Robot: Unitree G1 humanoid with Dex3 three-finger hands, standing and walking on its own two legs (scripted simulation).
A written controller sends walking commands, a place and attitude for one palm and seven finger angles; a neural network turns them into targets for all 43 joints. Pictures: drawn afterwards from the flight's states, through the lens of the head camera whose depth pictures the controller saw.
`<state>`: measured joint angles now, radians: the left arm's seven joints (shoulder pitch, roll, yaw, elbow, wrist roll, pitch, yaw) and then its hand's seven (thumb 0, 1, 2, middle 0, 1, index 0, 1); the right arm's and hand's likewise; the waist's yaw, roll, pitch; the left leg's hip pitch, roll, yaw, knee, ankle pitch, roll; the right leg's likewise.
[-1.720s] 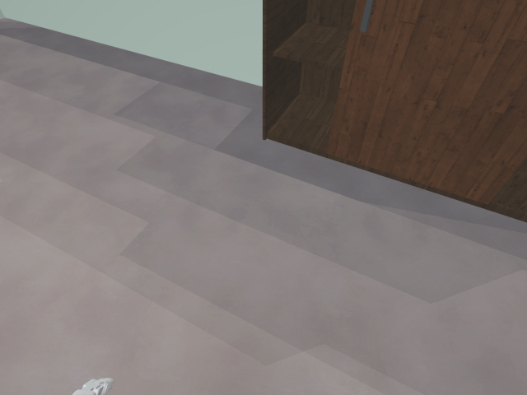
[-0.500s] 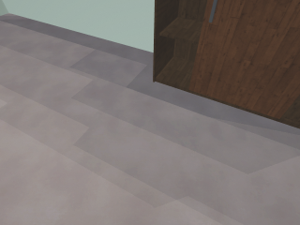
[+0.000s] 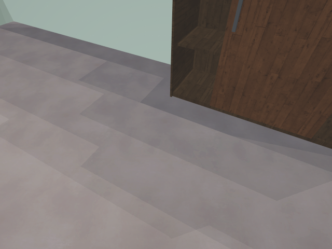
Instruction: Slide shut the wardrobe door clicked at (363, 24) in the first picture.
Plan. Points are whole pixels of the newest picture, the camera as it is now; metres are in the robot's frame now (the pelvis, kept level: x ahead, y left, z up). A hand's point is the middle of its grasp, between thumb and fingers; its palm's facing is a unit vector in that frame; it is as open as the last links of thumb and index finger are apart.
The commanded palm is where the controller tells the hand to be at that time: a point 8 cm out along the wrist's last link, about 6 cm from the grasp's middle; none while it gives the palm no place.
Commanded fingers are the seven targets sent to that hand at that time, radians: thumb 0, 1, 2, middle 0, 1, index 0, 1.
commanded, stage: walk to a spot facing it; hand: right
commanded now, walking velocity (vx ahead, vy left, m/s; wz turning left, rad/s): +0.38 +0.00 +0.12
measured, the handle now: (239, 10) +1.41 -0.38 +0.09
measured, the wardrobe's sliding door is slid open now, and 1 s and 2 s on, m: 0.39 0.39 0.39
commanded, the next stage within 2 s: turn to face it in 1.46 s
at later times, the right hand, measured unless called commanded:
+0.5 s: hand (222, 210) +0.30 -0.17 -0.19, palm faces -0.10 +0.97 -0.21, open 7.3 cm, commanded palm none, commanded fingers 0.00 -0.90 -0.90 0.20 0.30 0.20 0.30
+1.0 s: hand (225, 180) +0.41 -0.19 -0.19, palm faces -0.03 +0.99 -0.12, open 7.4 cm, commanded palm none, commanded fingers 0.00 -0.90 -0.90 0.20 0.30 0.20 0.30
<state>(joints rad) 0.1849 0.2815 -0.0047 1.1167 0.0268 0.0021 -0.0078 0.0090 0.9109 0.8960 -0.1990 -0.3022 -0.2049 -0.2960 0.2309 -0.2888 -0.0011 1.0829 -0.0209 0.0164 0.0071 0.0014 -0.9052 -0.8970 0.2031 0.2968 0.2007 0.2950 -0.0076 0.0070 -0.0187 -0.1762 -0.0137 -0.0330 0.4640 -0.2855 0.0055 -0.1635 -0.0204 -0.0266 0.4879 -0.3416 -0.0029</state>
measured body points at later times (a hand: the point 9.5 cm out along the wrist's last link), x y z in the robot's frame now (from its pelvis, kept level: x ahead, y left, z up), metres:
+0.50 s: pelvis +0.18 +0.02 -0.03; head +0.21 +0.02 +0.42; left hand -0.02 +0.19 -0.15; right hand +0.31 -0.22 -0.17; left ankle +0.28 +0.13 -0.74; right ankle -0.02 -0.12 -0.72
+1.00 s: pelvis +0.39 -0.02 +0.00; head +0.40 -0.06 +0.45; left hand +0.42 +0.22 -0.13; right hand +0.41 -0.25 -0.18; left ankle +0.32 +0.12 -0.65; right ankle +0.40 -0.09 -0.74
